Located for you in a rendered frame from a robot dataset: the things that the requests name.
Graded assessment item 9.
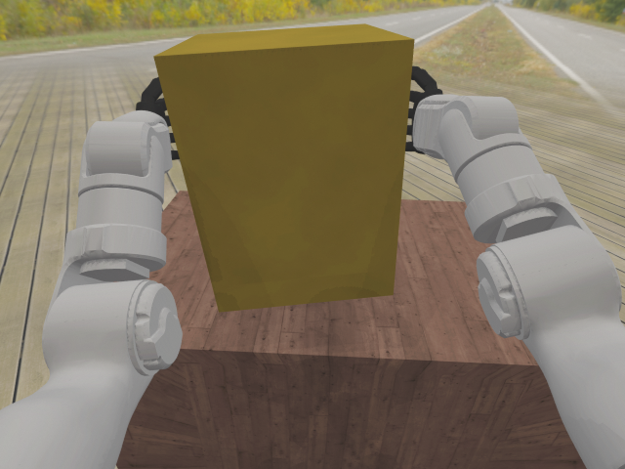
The right robot upper arm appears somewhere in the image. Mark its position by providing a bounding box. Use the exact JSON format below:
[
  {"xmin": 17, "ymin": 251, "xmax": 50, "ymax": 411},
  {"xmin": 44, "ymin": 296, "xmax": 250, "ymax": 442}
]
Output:
[{"xmin": 477, "ymin": 225, "xmax": 625, "ymax": 469}]

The right robot forearm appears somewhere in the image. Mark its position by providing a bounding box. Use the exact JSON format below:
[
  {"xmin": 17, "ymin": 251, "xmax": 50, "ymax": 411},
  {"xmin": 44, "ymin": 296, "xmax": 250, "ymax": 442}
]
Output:
[{"xmin": 413, "ymin": 94, "xmax": 622, "ymax": 312}]

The left robot forearm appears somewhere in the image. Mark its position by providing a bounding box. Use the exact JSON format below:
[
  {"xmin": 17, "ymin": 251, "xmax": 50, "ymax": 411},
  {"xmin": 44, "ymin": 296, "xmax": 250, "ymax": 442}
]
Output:
[{"xmin": 42, "ymin": 110, "xmax": 173, "ymax": 368}]

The pedestal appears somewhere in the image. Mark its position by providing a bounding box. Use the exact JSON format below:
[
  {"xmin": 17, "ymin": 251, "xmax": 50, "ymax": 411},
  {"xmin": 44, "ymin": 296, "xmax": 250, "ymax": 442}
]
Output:
[{"xmin": 114, "ymin": 191, "xmax": 587, "ymax": 469}]

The left robot upper arm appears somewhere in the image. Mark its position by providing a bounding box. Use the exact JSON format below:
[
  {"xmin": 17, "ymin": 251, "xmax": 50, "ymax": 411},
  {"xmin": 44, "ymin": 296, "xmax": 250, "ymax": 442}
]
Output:
[{"xmin": 0, "ymin": 279, "xmax": 183, "ymax": 469}]

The robot right hand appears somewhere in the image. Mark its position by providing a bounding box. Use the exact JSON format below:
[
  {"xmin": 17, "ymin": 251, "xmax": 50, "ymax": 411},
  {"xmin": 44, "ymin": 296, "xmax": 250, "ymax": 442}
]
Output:
[{"xmin": 405, "ymin": 66, "xmax": 443, "ymax": 154}]

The robot left hand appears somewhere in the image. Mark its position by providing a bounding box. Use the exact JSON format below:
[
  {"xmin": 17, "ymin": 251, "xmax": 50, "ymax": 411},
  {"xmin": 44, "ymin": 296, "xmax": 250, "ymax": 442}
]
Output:
[{"xmin": 136, "ymin": 77, "xmax": 180, "ymax": 160}]

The carton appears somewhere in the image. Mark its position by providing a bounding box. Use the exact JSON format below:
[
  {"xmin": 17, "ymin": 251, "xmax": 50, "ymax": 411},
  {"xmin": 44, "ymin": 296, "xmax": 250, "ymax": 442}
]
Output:
[{"xmin": 154, "ymin": 23, "xmax": 414, "ymax": 313}]

